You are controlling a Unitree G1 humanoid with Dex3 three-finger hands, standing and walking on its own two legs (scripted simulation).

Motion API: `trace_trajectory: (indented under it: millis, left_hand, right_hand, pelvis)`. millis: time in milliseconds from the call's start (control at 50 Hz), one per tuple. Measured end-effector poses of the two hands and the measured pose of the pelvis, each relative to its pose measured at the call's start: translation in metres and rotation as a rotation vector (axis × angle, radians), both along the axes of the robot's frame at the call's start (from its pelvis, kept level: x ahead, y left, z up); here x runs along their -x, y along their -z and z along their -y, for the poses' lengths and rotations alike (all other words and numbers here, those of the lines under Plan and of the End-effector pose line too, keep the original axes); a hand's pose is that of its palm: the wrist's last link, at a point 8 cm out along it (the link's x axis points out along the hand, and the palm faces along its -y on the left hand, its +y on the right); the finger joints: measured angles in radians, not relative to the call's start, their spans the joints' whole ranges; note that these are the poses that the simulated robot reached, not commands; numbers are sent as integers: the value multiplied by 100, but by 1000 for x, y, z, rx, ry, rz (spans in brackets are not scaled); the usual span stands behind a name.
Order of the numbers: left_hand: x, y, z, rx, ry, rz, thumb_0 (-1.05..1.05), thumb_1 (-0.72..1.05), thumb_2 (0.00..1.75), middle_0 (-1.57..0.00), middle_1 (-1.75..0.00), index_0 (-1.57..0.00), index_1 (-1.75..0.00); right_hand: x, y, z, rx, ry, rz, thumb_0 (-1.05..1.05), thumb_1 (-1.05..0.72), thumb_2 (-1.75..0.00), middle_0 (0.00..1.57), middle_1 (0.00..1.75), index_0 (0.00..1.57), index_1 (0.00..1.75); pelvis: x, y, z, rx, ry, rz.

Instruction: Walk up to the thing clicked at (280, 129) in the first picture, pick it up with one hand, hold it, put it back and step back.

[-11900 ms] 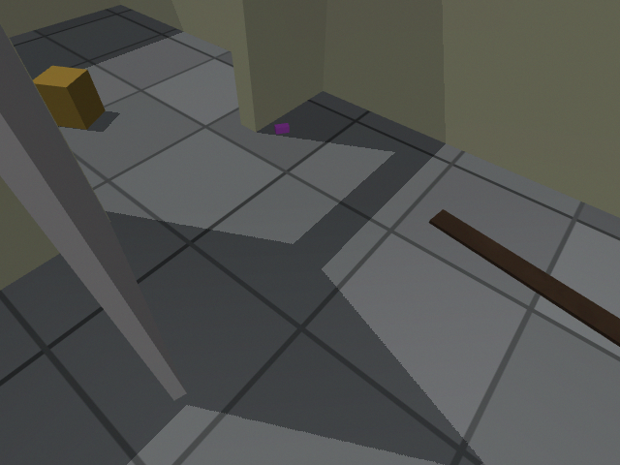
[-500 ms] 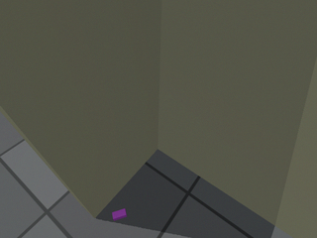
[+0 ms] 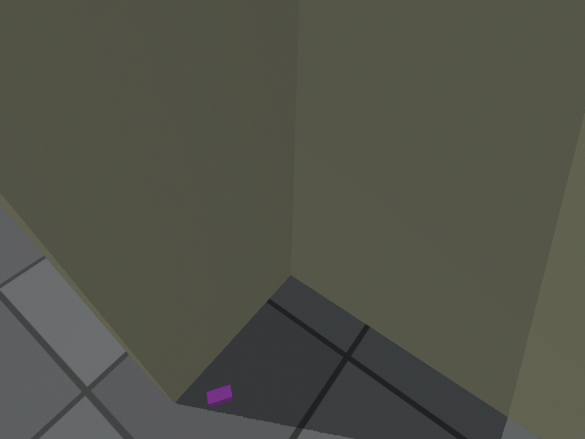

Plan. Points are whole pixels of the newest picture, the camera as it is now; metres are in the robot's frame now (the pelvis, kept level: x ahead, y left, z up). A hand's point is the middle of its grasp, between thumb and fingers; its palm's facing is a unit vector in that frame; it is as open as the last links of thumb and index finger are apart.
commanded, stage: stand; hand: left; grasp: from above
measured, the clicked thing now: (220, 396) +0.40 +0.22 -0.76
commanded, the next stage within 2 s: rise first in 0.70 s
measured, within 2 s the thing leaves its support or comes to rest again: neither
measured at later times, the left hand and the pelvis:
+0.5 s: hand out of the picture +0.07 +0.25 -0.16, palm faces -0.03 -0.94 -0.35, open 7.4 cm; pelvis +0.00 +0.00 +0.00, yaw +0 degrees
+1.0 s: hand out of the picture +0.13 +0.25 -0.17, palm faces +0.00 -0.94 -0.34, open 8.1 cm; pelvis -0.02 +0.00 -0.01, yaw +1 degrees
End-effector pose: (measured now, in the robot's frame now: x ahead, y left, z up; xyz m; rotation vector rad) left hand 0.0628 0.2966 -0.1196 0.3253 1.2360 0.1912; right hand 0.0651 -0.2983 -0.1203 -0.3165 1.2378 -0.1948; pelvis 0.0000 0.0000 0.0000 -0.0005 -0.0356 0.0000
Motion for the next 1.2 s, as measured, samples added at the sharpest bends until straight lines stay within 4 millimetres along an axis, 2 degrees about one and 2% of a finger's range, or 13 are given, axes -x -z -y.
trace_trajectory:
  millis: [820,860,940,1040,1100,1200]
  left_hand:
    - [1,0,2,1,-6,0,1,90,90,-21,-31,-21,-30]
    - [-7,-1,4,4,-26,46,1,89,90,-22,-32,-21,-32]
    - [-37,4,6,14,-32,105,1,77,89,-26,-40,-24,-41]
    - [-70,12,2,-4,34,139,1,50,82,-30,-57,-30,-57]
    - [-76,14,2,-28,62,130,1,30,79,-32,-65,-32,-65]
    - [-71,25,0,-60,81,82,1,-1,75,-36,-71,-36,-71]
  right_hand:
    - [1,1,1,-3,-2,-2,1,-91,-90,20,30,21,30]
    - [-3,0,-2,-3,5,47,1,-92,-91,20,30,21,30]
    - [-10,2,-16,-21,-2,123,1,-95,-92,20,30,21,30]
    - [-9,9,-32,-53,12,172,1,-98,-92,20,30,21,30]
    - [-7,12,-39,-71,28,190,1,-97,-92,20,30,21,30]
    - [-12,18,-46,-82,18,229,1,-96,-91,21,30,21,30]
  pelvis:
    - [1,0,2,-1,-3,1]
    - [3,2,2,0,-9,-21]
    - [13,8,2,3,-16,-71]
    - [17,19,2,3,-4,-138]
    - [16,23,-1,5,-1,-156]
    - [16,34,-5,10,1,-194]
